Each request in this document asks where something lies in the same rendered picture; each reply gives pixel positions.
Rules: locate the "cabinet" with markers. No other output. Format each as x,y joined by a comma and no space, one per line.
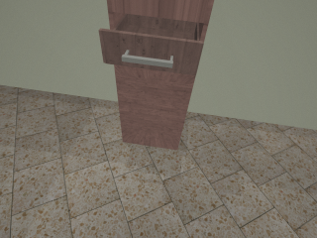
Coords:
153,104

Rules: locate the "drawer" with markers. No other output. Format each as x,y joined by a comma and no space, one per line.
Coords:
154,38

